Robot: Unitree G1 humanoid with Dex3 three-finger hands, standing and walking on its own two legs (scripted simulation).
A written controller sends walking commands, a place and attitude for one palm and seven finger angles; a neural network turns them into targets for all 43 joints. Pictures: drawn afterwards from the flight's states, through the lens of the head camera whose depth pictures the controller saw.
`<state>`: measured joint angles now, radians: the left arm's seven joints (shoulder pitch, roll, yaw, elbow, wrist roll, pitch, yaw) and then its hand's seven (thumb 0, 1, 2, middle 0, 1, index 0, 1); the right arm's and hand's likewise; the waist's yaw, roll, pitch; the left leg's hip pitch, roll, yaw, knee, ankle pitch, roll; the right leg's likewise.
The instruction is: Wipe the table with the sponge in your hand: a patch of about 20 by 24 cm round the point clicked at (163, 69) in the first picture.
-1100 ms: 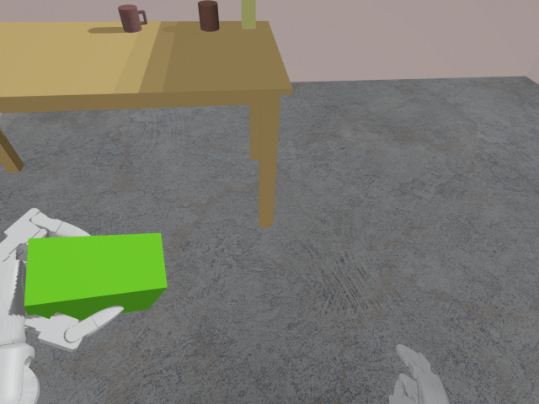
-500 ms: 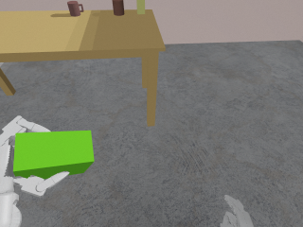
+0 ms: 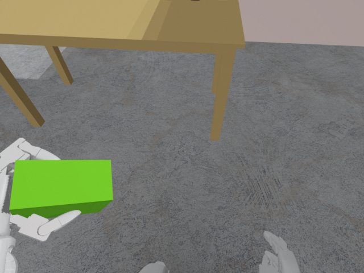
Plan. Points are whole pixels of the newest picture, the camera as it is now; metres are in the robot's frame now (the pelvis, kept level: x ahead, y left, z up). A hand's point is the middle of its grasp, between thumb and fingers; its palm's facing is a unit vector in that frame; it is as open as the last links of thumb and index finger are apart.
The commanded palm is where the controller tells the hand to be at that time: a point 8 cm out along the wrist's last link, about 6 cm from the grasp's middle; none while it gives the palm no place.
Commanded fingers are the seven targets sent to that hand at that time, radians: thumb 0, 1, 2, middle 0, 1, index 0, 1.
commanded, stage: walk to a spot facing it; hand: left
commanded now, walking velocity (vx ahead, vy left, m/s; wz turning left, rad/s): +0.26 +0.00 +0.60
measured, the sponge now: (78, 189) +0.22 +0.19 +0.14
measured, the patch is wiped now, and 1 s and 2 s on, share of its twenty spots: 0.00 0.00 0.00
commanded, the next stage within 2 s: none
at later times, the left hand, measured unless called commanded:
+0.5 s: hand out of the picture +0.08 +0.30 +0.19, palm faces +0.70 -0.62 -0.36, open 10.7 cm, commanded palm +0.03 +0.32 +0.18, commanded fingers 0.00 0.10 1.30 -1.20 -1.60 -1.20 -1.60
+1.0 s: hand out of the picture +0.12 +0.32 +0.18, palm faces +0.80 -0.47 -0.38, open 10.6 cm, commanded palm +0.06 +0.33 +0.18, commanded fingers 0.00 0.10 1.30 -1.20 -1.60 -1.20 -1.60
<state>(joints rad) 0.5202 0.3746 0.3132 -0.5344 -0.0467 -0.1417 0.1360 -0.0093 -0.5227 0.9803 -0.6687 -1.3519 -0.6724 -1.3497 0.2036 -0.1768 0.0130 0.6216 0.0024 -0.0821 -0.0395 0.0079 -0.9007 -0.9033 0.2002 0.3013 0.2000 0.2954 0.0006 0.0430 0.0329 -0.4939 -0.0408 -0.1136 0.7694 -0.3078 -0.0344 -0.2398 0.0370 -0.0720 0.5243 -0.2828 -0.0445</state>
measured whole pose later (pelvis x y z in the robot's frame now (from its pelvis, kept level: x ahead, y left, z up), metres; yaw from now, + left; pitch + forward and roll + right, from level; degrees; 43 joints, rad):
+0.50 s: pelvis -0.02 +0.00 +0.00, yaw +20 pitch -2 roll -1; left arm 0.46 0.35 0.34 -0.52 -0.01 -0.19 0.15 -0.01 -0.52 0.98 -0.67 -1.35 -0.67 -1.35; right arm 0.25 -0.12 0.04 0.62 0.00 -0.12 -0.05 0.01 -0.90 -0.90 0.20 0.30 0.20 0.30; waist 0.02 0.00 0.00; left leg -0.23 0.06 -0.01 0.54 -0.28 0.00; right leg -0.50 -0.10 -0.10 1.01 -0.39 0.06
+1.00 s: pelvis +0.06 +0.00 +0.00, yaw +30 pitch -1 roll +1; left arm 0.47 0.36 0.35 -0.54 -0.02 -0.20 0.19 -0.01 -0.52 0.98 -0.67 -1.35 -0.68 -1.35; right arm 0.24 -0.28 -0.05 0.58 0.00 -0.08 -0.09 0.01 -0.90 -0.90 0.20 0.30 0.20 0.29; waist 0.02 -0.04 0.03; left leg -0.29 0.06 0.18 0.52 -0.24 0.02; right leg -0.21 -0.12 -0.20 0.62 -0.38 0.00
